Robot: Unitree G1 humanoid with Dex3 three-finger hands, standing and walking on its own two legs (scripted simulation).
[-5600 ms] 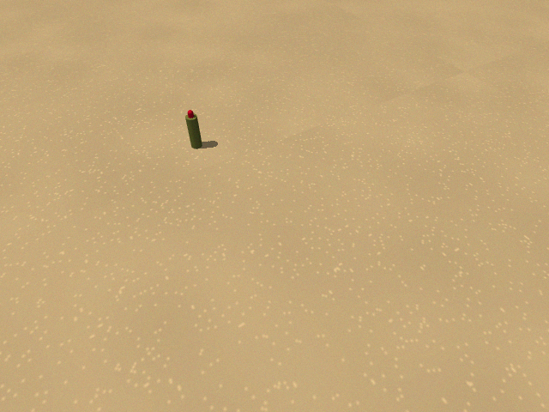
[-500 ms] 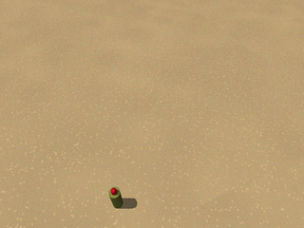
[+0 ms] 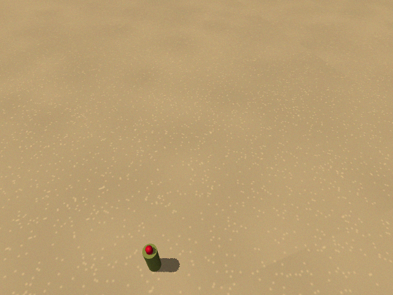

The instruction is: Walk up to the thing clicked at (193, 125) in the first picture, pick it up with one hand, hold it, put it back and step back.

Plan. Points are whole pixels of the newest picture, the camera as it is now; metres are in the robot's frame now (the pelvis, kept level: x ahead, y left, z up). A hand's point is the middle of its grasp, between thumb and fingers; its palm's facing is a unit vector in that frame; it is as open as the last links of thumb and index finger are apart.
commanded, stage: stand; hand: left
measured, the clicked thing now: (151, 257) +0.40 +0.20 -0.67
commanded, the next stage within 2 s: none
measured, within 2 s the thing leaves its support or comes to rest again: neither
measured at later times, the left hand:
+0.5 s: hand out of the picture +0.09 +0.24 -0.15, palm faces -0.03 -0.94 -0.34, open 7.4 cm
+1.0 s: hand out of the picture +0.08 +0.23 -0.16, palm faces -0.03 -0.94 -0.34, open 7.4 cm
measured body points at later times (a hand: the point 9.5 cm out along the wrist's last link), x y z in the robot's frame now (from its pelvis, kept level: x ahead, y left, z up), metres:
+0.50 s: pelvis +0.00 -0.01 +0.00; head +0.01 -0.02 +0.45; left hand +0.09 +0.29 -0.13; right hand +0.08 -0.31 -0.14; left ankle +0.00 +0.13 -0.75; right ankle +0.01 -0.13 -0.75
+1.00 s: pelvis +0.01 -0.02 +0.00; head +0.01 -0.02 +0.45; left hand +0.08 +0.28 -0.13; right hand +0.08 -0.32 -0.14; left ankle +0.00 +0.13 -0.75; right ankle +0.01 -0.13 -0.75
